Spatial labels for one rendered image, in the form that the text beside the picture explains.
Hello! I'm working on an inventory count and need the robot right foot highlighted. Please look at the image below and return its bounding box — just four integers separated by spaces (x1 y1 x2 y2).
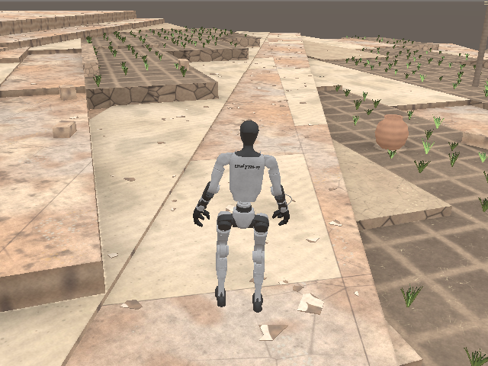
252 293 263 313

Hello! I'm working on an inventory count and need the right robot upper arm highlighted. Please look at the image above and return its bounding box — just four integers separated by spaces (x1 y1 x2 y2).
263 155 282 196

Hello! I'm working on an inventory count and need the robot left hand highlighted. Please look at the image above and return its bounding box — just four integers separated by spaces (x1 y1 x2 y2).
193 208 210 227

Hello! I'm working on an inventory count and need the robot right hand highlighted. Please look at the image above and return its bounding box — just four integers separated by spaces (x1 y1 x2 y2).
272 210 290 226

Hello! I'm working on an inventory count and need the robot right forearm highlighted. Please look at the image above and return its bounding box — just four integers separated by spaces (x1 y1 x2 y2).
274 185 288 213

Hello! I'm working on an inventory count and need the robot left forearm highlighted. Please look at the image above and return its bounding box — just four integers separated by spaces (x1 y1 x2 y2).
196 181 214 211

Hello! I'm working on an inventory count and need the left robot upper arm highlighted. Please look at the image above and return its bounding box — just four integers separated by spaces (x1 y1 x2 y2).
207 152 232 194

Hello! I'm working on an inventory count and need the robot right thigh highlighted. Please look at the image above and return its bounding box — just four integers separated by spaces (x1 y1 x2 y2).
252 213 269 264

